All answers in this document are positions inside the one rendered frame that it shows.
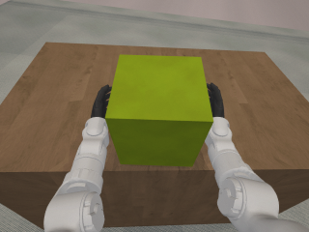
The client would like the left robot forearm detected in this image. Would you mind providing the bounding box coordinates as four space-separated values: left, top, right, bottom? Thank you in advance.
43 117 109 231

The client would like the right robot hand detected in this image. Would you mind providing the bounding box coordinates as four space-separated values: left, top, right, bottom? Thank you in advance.
206 83 225 118

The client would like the left robot hand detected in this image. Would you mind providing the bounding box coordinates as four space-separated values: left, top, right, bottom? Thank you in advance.
91 84 112 119

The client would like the left robot upper arm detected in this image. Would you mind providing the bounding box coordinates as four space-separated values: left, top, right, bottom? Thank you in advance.
44 189 105 232

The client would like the carton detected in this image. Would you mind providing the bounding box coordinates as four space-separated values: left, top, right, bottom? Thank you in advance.
105 54 213 167

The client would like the right robot forearm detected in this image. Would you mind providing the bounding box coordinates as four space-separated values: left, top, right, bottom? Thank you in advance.
205 117 279 214

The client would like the right robot upper arm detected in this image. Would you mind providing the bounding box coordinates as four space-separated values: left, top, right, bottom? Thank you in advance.
217 176 309 232

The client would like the pedestal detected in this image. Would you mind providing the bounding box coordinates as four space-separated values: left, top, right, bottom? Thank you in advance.
0 42 309 230

